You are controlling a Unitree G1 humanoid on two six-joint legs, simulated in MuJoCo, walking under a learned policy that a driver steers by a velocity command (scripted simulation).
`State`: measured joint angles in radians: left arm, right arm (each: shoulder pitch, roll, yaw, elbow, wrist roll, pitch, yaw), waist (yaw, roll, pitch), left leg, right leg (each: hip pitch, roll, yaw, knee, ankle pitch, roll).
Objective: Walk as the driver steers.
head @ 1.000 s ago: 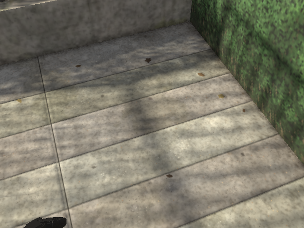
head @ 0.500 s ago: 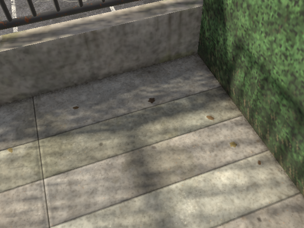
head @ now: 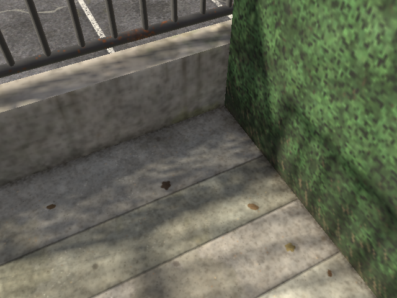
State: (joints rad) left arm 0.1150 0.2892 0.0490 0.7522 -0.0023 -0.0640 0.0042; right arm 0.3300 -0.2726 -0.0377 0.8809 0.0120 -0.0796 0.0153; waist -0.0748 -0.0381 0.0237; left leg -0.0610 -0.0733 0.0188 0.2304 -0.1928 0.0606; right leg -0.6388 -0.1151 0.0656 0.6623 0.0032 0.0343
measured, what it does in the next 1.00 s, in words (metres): walks ahead, turning left: right foot, then left foot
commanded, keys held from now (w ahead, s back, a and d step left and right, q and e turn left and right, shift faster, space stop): w+q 0.34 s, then no key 0.66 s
